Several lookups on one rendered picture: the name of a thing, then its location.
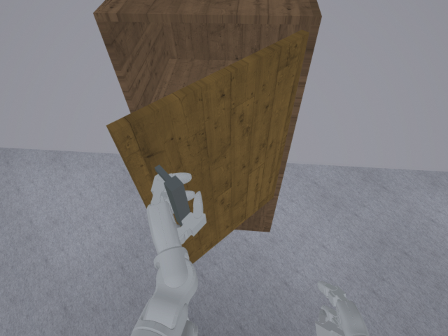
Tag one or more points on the handle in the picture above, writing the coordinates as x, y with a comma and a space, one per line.
176, 193

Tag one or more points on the cupboard door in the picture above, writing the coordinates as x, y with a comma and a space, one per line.
228, 130

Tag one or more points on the robot left forearm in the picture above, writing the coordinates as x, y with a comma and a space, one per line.
166, 312

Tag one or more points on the robot right hand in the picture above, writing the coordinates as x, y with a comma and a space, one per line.
345, 321

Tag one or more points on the left robot thigh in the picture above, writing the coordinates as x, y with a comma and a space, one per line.
190, 329

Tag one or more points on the robot left hand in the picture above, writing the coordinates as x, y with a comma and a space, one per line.
161, 220

